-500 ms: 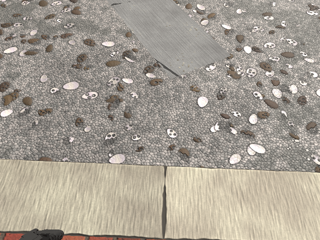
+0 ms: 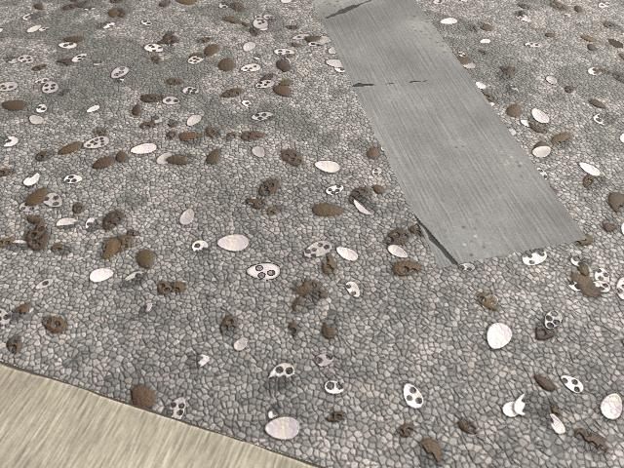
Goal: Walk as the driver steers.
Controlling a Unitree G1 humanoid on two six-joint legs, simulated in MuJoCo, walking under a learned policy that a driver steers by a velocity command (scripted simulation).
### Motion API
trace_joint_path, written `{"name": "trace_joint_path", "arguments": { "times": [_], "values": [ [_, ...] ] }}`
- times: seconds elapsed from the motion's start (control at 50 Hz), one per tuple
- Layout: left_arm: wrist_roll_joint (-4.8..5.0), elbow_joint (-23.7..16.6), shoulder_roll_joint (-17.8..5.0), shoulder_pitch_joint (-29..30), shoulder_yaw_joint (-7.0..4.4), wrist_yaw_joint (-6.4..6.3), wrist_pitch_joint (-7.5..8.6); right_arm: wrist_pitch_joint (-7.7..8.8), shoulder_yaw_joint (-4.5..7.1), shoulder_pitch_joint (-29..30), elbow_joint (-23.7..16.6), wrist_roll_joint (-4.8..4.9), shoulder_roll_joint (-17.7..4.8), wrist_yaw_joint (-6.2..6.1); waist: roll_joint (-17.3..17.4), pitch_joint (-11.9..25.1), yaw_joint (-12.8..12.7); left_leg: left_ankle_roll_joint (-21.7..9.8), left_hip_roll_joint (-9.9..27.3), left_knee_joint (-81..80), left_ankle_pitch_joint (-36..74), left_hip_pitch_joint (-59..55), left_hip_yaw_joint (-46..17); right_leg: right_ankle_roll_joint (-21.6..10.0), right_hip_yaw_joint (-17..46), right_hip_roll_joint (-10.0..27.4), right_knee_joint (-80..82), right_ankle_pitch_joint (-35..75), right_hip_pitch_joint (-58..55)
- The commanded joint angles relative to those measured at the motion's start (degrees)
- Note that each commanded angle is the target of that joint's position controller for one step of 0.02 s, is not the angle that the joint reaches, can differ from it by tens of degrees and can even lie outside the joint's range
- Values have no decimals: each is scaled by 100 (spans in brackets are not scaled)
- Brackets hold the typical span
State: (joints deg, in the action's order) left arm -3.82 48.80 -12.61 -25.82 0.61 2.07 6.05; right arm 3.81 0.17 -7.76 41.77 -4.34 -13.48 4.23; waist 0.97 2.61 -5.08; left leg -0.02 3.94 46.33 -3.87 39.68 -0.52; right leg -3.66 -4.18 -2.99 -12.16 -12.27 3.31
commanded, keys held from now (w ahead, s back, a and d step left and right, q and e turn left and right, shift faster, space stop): w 0.22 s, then w+e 0.72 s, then w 0.06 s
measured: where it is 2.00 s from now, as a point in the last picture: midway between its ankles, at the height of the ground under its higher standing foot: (444, 266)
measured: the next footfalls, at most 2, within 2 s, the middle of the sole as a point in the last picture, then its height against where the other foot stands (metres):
left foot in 0.20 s outside the picture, level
right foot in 0.88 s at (450, 435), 0.16 m lower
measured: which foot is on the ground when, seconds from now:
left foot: up 0.00-0.18, down 0.20-0.88, up 0.90-1.00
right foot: down 0.00-0.24, up 0.26-0.86, down 0.88-1.00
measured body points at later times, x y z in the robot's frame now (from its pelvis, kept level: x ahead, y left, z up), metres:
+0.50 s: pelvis +0.29 +0.03 +0.00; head +0.30 +0.03 +0.45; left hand +0.45 +0.25 -0.12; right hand +0.26 -0.21 -0.14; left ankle +0.26 +0.12 -0.75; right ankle +0.40 -0.13 -0.68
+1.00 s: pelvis +0.62 -0.13 -0.18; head +0.67 -0.16 +0.26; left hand +0.82 +0.07 -0.32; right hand +0.50 -0.36 -0.32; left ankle +0.51 +0.09 -0.65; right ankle +0.64 -0.22 -0.91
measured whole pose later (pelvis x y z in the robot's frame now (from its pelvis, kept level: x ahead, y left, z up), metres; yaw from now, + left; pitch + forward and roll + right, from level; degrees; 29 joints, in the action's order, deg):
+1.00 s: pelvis +0.62 -0.13 -0.18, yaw -24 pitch +3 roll +0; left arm 1.3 51.7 -14.8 -9.5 -2.8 1.9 1.6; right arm 5.6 0.6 -22.3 52.7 3.3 -13.5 -1.6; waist 0.9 -3.5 2.5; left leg 4.4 5.3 104.0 -37.5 26.5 -4.5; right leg -4.9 -2.0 -4.2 -34.5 -11.8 26.2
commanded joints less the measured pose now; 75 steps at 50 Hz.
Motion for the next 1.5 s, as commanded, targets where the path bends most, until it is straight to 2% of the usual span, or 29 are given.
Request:
{"name": "trace_joint_path", "arguments": {
  "times": [0.02, 0.18, 0.22, 0.24, 0.26, 0.3, 0.34, 0.4, 0.5, 0.56, 0.62, 0.7, 0.82, 0.84, 0.88, 0.9, 0.92, 0.94, 0.98, 1.0, 1.08, 1.12, 1.24, 1.32, 1.34, 1.36, 1.4, 1.42, 1.5],
  "values": [
    [-7, -221, -845, 135, -232, 160, 122, -66, 8, 404, -420, 44, -205, 72, -479, -383, 246, -118, -80, -673, 721, -288, 118, -1171, 745, 1522, 380, 2713, 395],
    [-1, 318, -1199, -207, -358, 152, 8, -46, 204, 1038, -610, 175, -589, -113, -559, -363, 452, -641, -606, -1740, 367, -1300, 559, -728, 476, 1647, -437, 4548, -762],
    [-147, 238, -1062, -352, -314, 141, 53, 105, 408, -305, -261, 282, -1137, -189, -196, 809, 821, -1338, -422, -1086, 1390, -4297, 144, -131, 74, 1051, -2198, 4779, 503],
    [-273, 204, -324, -1219, -26, 178, 104, 97, 383, -1783, 52, 273, -1133, -226, 854, 2385, 1037, -2642, 1219, -1549, 1010, -7307, -2167, 324, 161, 237, -4120, 1545, 2544],
    [-102, 214, -501, -434, -89, 330, 81, 80, 346, -3027, 457, 109, -822, -303, 674, 2185, 1681, -2522, 1727, -2595, -161, -7537, -3590, 260, 595, -265, -5643, -1936, 3673],
    [66, -61, -766, 916, -245, 186, 127, 261, 416, -1981, 552, 108, -816, -393, 432, -377, 1336, -1566, 1429, -3175, -1374, -4552, -2277, -114, 996, 635, -6307, -1185, 4383],
    [-161, -50, -449, 734, -123, 86, 87, 255, 130, -1090, 409, 194, -24, -446, 222, -178, 666, -1515, 1270, -3559, -117, -3237, -1411, -168, 1027, 1027, -5688, -700, 3315],
    [-66, -72, -184, 732, -63, 142, -54, 355, 176, -617, 263, 133, -136, -484, 169, -152, 311, -1408, 1036, -3980, 448, -2570, -485, 61, 796, 1064, -4913, -470, 2887],
    [-127, -220, -35, 894, 2, 422, -111, 321, 288, -1261, 551, -299, -532, -345, 88, -199, 431, -1393, 900, -3606, 1637, -2280, 590, 154, 620, 954, -4597, 1688, 2589],
    [-128, -451, -464, 1518, -133, 338, -45, 363, 142, -1793, 889, -149, -208, -501, 79, -573, 744, -1212, 1198, -3074, 547, -4347, 288, 67, 1283, 1253, -3695, 2321, 4796],
    [-84, -630, -42, 2378, -40, 249, -90, 327, 25, -3144, 1454, -173, -93, -616, 149, -833, 1334, -1226, 1470, -2719, 315, -5842, 126, 149, 1117, 1332, -2653, 3001, 6060],
    [-37, -700, -79, 2571, -12, 393, -282, 267, -89, -2555, 1393, -280, -152, -331, 58, -1281, 1086, -961, 913, -2855, -792, -2987, 1011, -84, 471, 1092, -2162, 4128, 2983],
    [-241, -580, -110, 2728, 14, 258, -369, 127, -79, -3215, 1796, -54, -349, -674, -369, -1487, 1362, -572, 988, -1707, -220, -5035, 1008, 149, 315, 1238, -664, 3062, 3375],
    [942, -533, -567, 2557, -255, 264, -307, -117, 300, -2300, 1671, 749, -1063, -746, -422, -1962, 869, -434, 1072, -202, 1226, -4087, 1090, 19, 250, 675, -979, 2740, 2949],
    [741, 290, -1162, 50, -584, 151, -314, -93, 207, -2398, 1583, 622, -718, -680, -703, -22, -183, 64, 424, 3299, 373, -2304, 1448, -308, -76, 508, -1210, 4393, -975],
    [485, 444, -1877, -642, -697, 64, -304, 94, 79, -2906, 1390, 428, -30, -544, -2338, 1033, -71, 488, -313, 6576, -4620, 571, 967, -1034, 1039, 1475, -3261, 7437, -4069],
    [530, 403, -1822, -758, -690, 61, -336, 379, 72, -3029, 1094, 637, -433, -402, -1977, 2853, -266, 507, -174, 7173, -4399, 1126, -413, -2029, 2508, 2099, -3387, 7084, -5107],
    [510, 326, -1674, -886, -727, 41, -410, 496, 135, -2119, 581, 892, -591, -401, -1559, 3277, -564, 492, -126, 6804, -3985, 1560, -604, -2452, 3529, 2466, -2183, 4125, -4945],
    [585, 386, -1228, 5, -616, -151, -503, 377, 90, -1352, 315, 896, -325, -652, -109, 1844, -18, 481, 268, 6339, -3149, 2028, -161, -2011, 4042, 2524, -912, 1111, -2737],
    [434, 104, -1152, 663, -555, -145, -404, 289, 86, -1623, 387, 773, -335, -687, 531, 1339, 373, 389, 460, 6026, -2604, 1511, -346, -2078, 4163, 2801, -735, 1028, -1201],
    [355, -25, -892, 1941, -418, -166, -118, 87, 244, -1106, 370, 470, -246, -723, -368, -662, 1027, 346, 622, 1791, -853, -778, -296, -1141, 1375, 1316, -53, 1629, 3099],
    [309, 75, -850, 1645, -428, -293, -27, 183, 265, -788, 439, 427, -248, -612, -643, -412, 814, 339, 330, 206, 960, -1717, -46, -965, 597, 821, -140, 1834, 3027],
    [539, 540, -1141, 901, -650, -311, -174, 111, 346, 468, -45, 578, -537, -381, -213, -730, 337, -334, 146, -939, 506, -387, -190, -718, 874, 1782, -259, 1596, 270],
    [439, 365, -989, 1222, -628, -332, -378, 65, 656, -1262, 417, 498, -948, -283, 28, 341, 1129, -848, -485, -1164, 117, -2702, 163, -174, -12, 1101, -2874, 3523, 289],
    [318, 241, -511, 650, -471, -291, -295, 55, 825, -1887, 533, 539, -1583, -289, 1342, 971, 986, -1700, 684, -1591, -437, -4750, -2175, 253, -197, 323, -5195, 1510, 2402],
    [304, 260, -487, 751, -421, -203, -128, 61, 772, -2207, 593, 617, -1412, -236, 1780, 1510, 1113, -2142, 1286, -2887, -1744, -5804, -4539, 356, 592, -318, -6313, -1762, 3788],
    [567, -36, -926, 1809, -519, -159, 113, 107, 654, -1484, 308, 446, -1062, -307, 644, 565, 1112, -1700, 1190, -3087, -2145, -4926, -3887, 60, 1028, 279, -6289, -1111, 4523],
    [460, -90, -850, 2061, -525, -209, 142, 126, 630, -1055, 229, 424, -975, -320, 116, 179, 890, -1629, 1046, -3091, -1406, -4069, -3327, 42, 1002, 488, -5738, -776, 4272],
    [306, -40, -758, 1986, -600, -327, -44, 166, 583, -793, 150, 525, -796, -409, 221, 166, 477, -1425, 534, -3324, 289, -3019, -2168, 228, 893, 661, -4258, -212, 3148]
  ]
}}
Keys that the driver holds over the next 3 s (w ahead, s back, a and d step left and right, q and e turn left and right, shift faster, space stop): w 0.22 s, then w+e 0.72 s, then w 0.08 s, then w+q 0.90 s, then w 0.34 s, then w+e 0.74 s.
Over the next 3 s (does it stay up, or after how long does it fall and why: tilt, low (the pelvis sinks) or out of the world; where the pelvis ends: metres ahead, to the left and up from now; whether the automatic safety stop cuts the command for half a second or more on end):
stays up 1.77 -0.29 -0.17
